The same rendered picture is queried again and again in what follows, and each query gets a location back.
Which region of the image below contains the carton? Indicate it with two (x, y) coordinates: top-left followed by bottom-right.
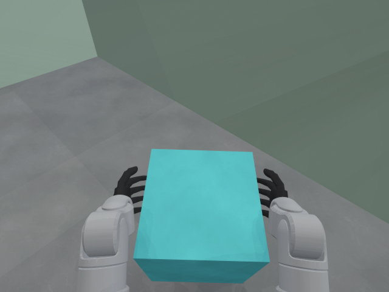
(133, 149), (270, 283)

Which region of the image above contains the robot left hand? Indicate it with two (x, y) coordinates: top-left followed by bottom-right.
(113, 166), (147, 214)

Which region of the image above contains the robot right hand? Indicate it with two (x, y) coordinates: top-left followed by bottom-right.
(256, 169), (288, 218)

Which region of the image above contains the left robot forearm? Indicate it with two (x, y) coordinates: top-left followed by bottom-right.
(77, 195), (135, 292)

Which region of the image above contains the right robot forearm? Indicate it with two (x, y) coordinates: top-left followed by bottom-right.
(268, 197), (329, 292)

